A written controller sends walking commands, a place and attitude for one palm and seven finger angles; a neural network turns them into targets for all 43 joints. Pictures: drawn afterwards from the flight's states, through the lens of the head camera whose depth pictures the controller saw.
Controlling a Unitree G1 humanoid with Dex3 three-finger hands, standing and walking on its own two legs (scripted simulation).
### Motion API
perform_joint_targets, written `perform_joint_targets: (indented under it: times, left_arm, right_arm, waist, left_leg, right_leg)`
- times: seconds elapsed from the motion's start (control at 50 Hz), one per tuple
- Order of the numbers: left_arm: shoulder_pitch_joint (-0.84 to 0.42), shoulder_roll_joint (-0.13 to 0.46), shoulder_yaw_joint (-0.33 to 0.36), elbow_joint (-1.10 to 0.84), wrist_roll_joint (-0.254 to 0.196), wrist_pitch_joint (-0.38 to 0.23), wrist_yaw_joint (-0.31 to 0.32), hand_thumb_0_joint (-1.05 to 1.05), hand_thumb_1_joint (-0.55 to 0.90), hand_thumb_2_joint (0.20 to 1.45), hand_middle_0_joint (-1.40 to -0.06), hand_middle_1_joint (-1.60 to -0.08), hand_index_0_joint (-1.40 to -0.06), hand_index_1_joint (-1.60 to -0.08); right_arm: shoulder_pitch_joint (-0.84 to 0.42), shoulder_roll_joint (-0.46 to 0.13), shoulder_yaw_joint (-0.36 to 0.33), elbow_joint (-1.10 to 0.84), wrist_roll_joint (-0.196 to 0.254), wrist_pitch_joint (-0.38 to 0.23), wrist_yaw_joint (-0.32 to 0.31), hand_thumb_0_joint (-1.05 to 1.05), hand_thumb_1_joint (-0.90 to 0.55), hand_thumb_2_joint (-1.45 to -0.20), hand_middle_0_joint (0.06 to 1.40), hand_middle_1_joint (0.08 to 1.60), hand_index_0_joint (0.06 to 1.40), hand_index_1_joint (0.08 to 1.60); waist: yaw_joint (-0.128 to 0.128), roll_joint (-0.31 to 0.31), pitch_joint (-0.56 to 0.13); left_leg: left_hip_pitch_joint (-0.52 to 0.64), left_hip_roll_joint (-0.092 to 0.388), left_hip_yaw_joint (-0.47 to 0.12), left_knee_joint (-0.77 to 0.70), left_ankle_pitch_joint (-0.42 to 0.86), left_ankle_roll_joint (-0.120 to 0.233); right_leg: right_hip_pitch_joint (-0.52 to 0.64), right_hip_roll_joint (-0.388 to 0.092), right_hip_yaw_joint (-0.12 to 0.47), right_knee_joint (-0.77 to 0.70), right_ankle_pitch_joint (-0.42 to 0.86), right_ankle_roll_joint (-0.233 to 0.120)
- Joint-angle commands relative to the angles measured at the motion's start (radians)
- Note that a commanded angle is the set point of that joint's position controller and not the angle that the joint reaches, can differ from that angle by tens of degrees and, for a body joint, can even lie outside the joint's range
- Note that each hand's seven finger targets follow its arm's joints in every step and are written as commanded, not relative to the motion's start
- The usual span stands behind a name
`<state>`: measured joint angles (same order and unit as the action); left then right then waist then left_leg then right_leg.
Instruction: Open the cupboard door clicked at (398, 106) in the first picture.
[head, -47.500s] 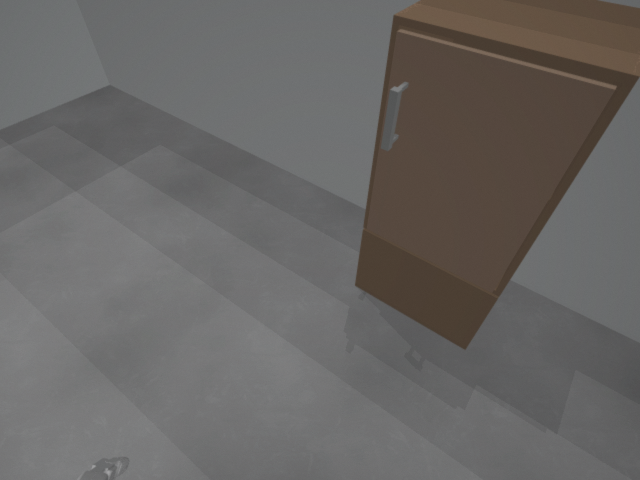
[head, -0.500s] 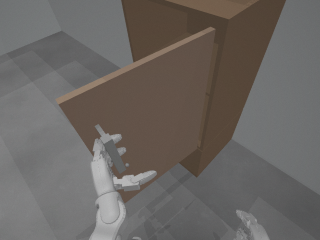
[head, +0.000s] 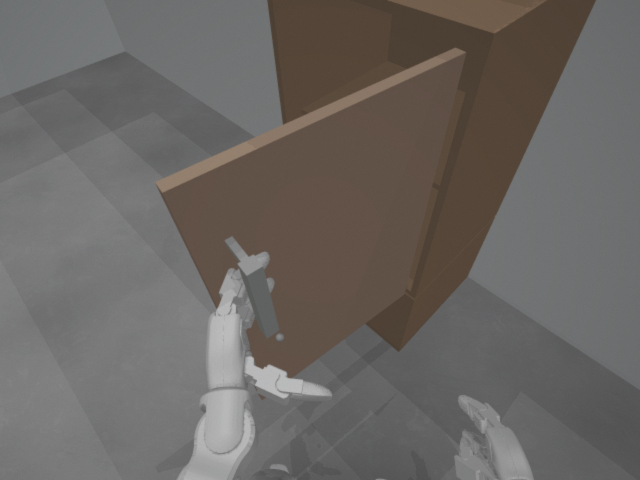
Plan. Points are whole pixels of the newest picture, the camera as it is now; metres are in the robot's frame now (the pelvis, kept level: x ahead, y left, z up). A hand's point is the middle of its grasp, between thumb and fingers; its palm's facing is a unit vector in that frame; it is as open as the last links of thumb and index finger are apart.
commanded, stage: slide the hand sideways off the handle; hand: left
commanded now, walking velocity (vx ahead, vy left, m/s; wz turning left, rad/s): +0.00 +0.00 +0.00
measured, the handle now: (252, 289) +0.33 +0.10 +0.07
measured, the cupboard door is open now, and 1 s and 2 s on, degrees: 82 84 84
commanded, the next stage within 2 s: draw the hand back to the body in 1.10 s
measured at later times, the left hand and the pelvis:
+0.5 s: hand (252, 375) +0.23 +0.09 +0.06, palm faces -0.12 -0.99 -0.01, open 16.2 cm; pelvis -0.01 +0.04 -0.01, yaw -3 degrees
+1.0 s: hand (193, 401) +0.20 +0.14 +0.06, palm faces +0.02 -1.00 -0.02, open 16.1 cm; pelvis +0.01 +0.03 -0.01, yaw -2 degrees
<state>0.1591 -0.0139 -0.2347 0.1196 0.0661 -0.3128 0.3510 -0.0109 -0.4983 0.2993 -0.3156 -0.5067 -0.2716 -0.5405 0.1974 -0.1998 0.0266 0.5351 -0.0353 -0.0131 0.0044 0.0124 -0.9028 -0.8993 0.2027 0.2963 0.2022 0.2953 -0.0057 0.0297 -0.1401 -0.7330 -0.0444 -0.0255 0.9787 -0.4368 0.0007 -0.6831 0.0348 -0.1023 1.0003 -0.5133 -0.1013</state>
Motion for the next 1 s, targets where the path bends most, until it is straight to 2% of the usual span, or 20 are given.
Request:
perform_joint_targets:
  times: [0.0, 0.02, 0.06, 0.1, 0.12, 0.16, 0.18, 0.24, 0.3, 0.32, 0.36, 0.44, 0.5, 0.56, 0.58, 0.66, 0.72, 0.78, 0.88, 0.98]
  left_arm:
    - [-0.269, 0.031, -0.127, -0.310, -0.024, -0.148, -0.310, 0.000, -0.500, 0.300, -0.150, -0.300, -0.150, -0.300]
    - [-0.230, -0.005, -0.133, -0.307, -0.073, -0.136, -0.338, 0.000, -0.500, 0.300, -0.150, -0.300, -0.150, -0.300]
    - [-0.176, -0.056, -0.123, -0.315, -0.158, -0.101, -0.343, 0.000, -0.500, 0.300, -0.150, -0.300, -0.150, -0.300]
    - [-0.124, -0.056, -0.081, -0.318, -0.196, -0.072, -0.304, 0.000, -0.500, 0.300, -0.150, -0.300, -0.150, -0.300]
    - [-0.086, -0.038, -0.056, -0.312, -0.189, -0.064, -0.275, 0.000, -0.500, 0.300, -0.150, -0.300, -0.150, -0.300]
    - [-0.062, -0.011, -0.034, -0.316, -0.142, -0.062, -0.215, 0.000, -0.500, 0.300, -0.150, -0.300, -0.150, -0.300]
    - [-0.053, 0.008, -0.027, -0.312, -0.109, -0.064, -0.190, 0.000, -0.500, 0.300, -0.150, -0.300, -0.150, -0.300]
    - [-0.015, 0.032, -0.013, -0.332, -0.033, -0.083, -0.139, 0.000, -0.500, 0.300, -0.150, -0.300, -0.150, -0.300]
    - [0.035, 0.015, -0.050, -0.370, -0.005, -0.077, -0.133, 0.000, -0.500, 0.300, -0.150, -0.300, -0.150, -0.300]
    - [0.052, 0.043, -0.021, -0.376, -0.014, -0.071, -0.136, 0.000, -0.500, 0.300, -0.150, -0.300, -0.150, -0.300]
    - [0.036, 0.057, -0.014, -0.414, -0.027, -0.062, -0.145, 0.000, -0.500, 0.300, -0.150, -0.300, -0.150, -0.300]
    - [0.062, 0.047, -0.010, -0.448, -0.067, -0.046, -0.168, 0.000, -0.500, 0.300, -0.150, -0.300, -0.150, -0.300]
    - [0.126, 0.047, 0.007, -0.458, -0.095, -0.039, -0.181, 0.000, -0.500, 0.300, -0.150, -0.300, -0.150, -0.300]
    - [0.170, 0.062, 0.021, -0.478, -0.094, -0.042, -0.188, 0.000, -0.500, 0.300, -0.150, -0.300, -0.150, -0.300]
    - [0.189, 0.069, 0.025, -0.480, -0.087, -0.043, -0.187, 0.000, -0.500, 0.300, -0.150, -0.300, -0.150, -0.300]
    - [0.272, 0.103, 0.055, -0.502, -0.085, -0.057, -0.204, 0.000, -0.500, 0.300, -0.150, -0.300, -0.150, -0.300]
    - [0.300, 0.127, 0.085, -0.534, -0.095, -0.069, -0.223, 0.000, -0.500, 0.300, -0.150, -0.300, -0.150, -0.300]
    - [0.377, 0.144, 0.116, -0.557, -0.127, -0.078, -0.253, 0.000, -0.500, 0.300, -0.150, -0.300, -0.150, -0.300]
    - [0.405, 0.164, 0.142, -0.590, -0.164, -0.101, -0.303, 0.000, -0.500, 0.300, -0.150, -0.300, -0.150, -0.300]
    - [0.437, 0.180, 0.130, -0.614, -0.190, -0.129, -0.378, 0.000, -0.500, 0.300, -0.150, -0.300, -0.150, -0.300]
  right_arm:
    - [-0.028, -0.102, -0.047, -0.170, 0.025, -0.061, -0.016, 0.000, -0.900, -0.900, 0.200, 0.300, 0.200, 0.300]
    - [-0.033, -0.099, -0.044, -0.187, 0.035, -0.069, -0.016, 0.000, -0.900, -0.900, 0.200, 0.300, 0.200, 0.300]
    - [-0.042, -0.100, -0.040, -0.213, 0.051, -0.080, -0.020, 0.000, -0.900, -0.900, 0.200, 0.300, 0.200, 0.300]
    - [-0.050, -0.107, -0.038, -0.228, 0.055, -0.087, -0.019, 0.000, -0.900, -0.900, 0.200, 0.300, 0.200, 0.300]
    - [-0.050, -0.111, -0.038, -0.234, 0.054, -0.087, -0.018, 0.000, -0.900, -0.900, 0.200, 0.300, 0.200, 0.300]
    - [-0.047, -0.115, -0.038, -0.246, 0.044, -0.083, -0.009, 0.000, -0.900, -0.900, 0.200, 0.300, 0.200, 0.300]
    - [-0.045, -0.118, -0.036, -0.248, 0.036, -0.078, -0.005, 0.000, -0.900, -0.900, 0.200, 0.300, 0.200, 0.300]
    - [-0.039, -0.110, -0.040, -0.259, 0.025, -0.067, 0.014, 0.000, -0.900, -0.900, 0.200, 0.300, 0.200, 0.300]
    - [-0.037, -0.105, -0.038, -0.280, 0.026, -0.054, 0.027, 0.000, -0.900, -0.900, 0.200, 0.300, 0.200, 0.300]
    - [-0.035, -0.108, -0.037, -0.284, 0.027, -0.048, 0.025, 0.000, -0.900, -0.900, 0.200, 0.300, 0.200, 0.300]
    - [-0.040, -0.109, -0.034, -0.292, 0.031, -0.040, 0.018, 0.000, -0.900, -0.900, 0.200, 0.300, 0.200, 0.300]
    - [-0.038, -0.109, -0.029, -0.294, 0.036, -0.037, 0.002, 0.000, -0.900, -0.900, 0.200, 0.300, 0.200, 0.300]
    - [-0.034, -0.109, -0.029, -0.297, 0.038, -0.041, -0.002, 0.000, -0.900, -0.900, 0.200, 0.300, 0.200, 0.300]
    - [-0.029, -0.111, -0.030, -0.302, 0.037, -0.043, -0.002, 0.000, -0.900, -0.900, 0.200, 0.300, 0.200, 0.300]
    - [-0.025, -0.110, -0.029, -0.301, 0.035, -0.043, 0.000, 0.000, -0.900, -0.900, 0.200, 0.300, 0.200, 0.300]
    - [-0.015, -0.110, -0.033, -0.310, 0.034, -0.041, 0.004, 0.000, -0.900, -0.900, 0.200, 0.300, 0.200, 0.300]
    - [-0.013, -0.108, -0.036, -0.311, 0.034, -0.041, 0.001, 0.000, -0.900, -0.900, 0.200, 0.300, 0.200, 0.300]
    - [-0.008, -0.110, -0.039, -0.313, 0.039, -0.043, -0.002, 0.000, -0.900, -0.900, 0.200, 0.300, 0.200, 0.300]
    - [-0.006, -0.114, -0.044, -0.310, 0.043, -0.058, -0.013, 0.000, -0.900, -0.900, 0.200, 0.300, 0.200, 0.300]
    - [0.006, -0.123, -0.050, -0.305, 0.045, -0.080, -0.024, 0.000, -0.900, -0.900, 0.200, 0.300, 0.200, 0.300]
  waist:
    - [-0.056, -0.015, -0.268]
    - [-0.048, -0.011, -0.256]
    - [-0.035, -0.035, -0.225]
    - [-0.021, -0.099, -0.190]
    - [-0.010, -0.126, -0.164]
    - [-0.004, -0.145, -0.137]
    - [-0.002, -0.121, -0.117]
    - [0.011, -0.088, -0.133]
    - [0.013, -0.032, -0.139]
    - [0.019, -0.033, -0.139]
    - [0.008, -0.035, -0.134]
    - [-0.002, -0.050, -0.120]
    - [0.004, -0.067, -0.127]
    - [0.007, -0.063, -0.128]
    - [0.014, -0.039, -0.133]
    - [0.015, -0.053, -0.135]
    - [0.019, -0.040, -0.146]
    - [0.023, -0.039, -0.148]
    - [0.009, -0.040, -0.132]
    - [-0.011, -0.035, -0.129]
  left_leg:
    - [0.170, 0.012, -0.020, -0.053, 0.195, 0.042]
    - [0.187, 0.014, -0.023, -0.066, 0.181, 0.040]
    - [0.206, 0.017, -0.029, -0.096, 0.151, 0.036]
    - [0.198, 0.020, -0.034, -0.118, 0.132, 0.033]
    - [0.182, 0.022, -0.036, -0.127, 0.114, 0.031]
    - [0.153, 0.025, -0.039, -0.128, 0.097, 0.033]
    - [0.144, 0.024, -0.040, -0.124, 0.100, 0.033]
    - [0.129, 0.027, -0.034, -0.108, 0.099, 0.029]
    - [0.133, 0.029, -0.034, -0.111, 0.094, 0.025]
    - [0.127, 0.029, -0.034, -0.114, 0.078, 0.024]
    - [0.131, 0.030, -0.031, -0.117, 0.057, 0.026]
    - [0.138, 0.034, -0.043, -0.125, 0.057, 0.025]
    - [0.139, 0.036, -0.047, -0.126, 0.079, 0.023]
    - [0.137, 0.037, -0.047, -0.120, 0.101, 0.021]
    - [0.135, 0.036, -0.050, -0.119, 0.118, 0.018]
    - [0.119, 0.035, -0.037, -0.100, 0.143, 0.020]
    - [0.114, 0.032, -0.031, -0.086, 0.171, 0.020]
    - [0.103, 0.029, -0.025, -0.079, 0.182, 0.022]
    - [0.076, 0.025, -0.025, -0.054, 0.176, 0.025]
    - [0.042, 0.022, -0.028, -0.022, 0.155, 0.030]
  right_leg:
    - [0.134, -0.071, 0.169, -0.175, 0.446, 0.084]
    - [0.127, -0.059, 0.152, -0.187, 0.394, 0.077]
    - [0.115, -0.041, 0.123, -0.214, 0.305, 0.072]
    - [0.108, -0.033, 0.100, -0.224, 0.254, 0.073]
    - [0.098, -0.030, 0.093, -0.223, 0.218, 0.072]
    - [0.065, -0.027, 0.083, -0.200, 0.181, 0.070]
    - [0.046, -0.026, 0.079, -0.185, 0.179, 0.065]
    - [0.017, -0.023, 0.081, -0.145, 0.166, 0.056]
    - [0.012, -0.021, 0.076, -0.133, 0.162, 0.049]
    - [0.019, -0.019, 0.080, -0.138, 0.149, 0.048]
    - [0.018, -0.016, 0.082, -0.152, 0.130, 0.051]
    - [0.024, -0.008, 0.074, -0.155, 0.137, 0.055]
    - [0.037, -0.004, 0.066, -0.151, 0.162, 0.056]
    - [0.034, -0.002, 0.063, -0.137, 0.186, 0.056]
    - [0.040, -0.002, 0.063, -0.125, 0.197, 0.052]
    - [0.044, -0.004, 0.070, -0.117, 0.236, 0.055]
    - [0.057, -0.002, 0.079, -0.110, 0.275, 0.055]
    - [0.077, 0.000, 0.083, -0.115, 0.299, 0.056]
    - [0.065, -0.001, 0.095, -0.115, 0.313, 0.064]
    - [0.045, -0.010, 0.112, -0.114, 0.310, 0.076]
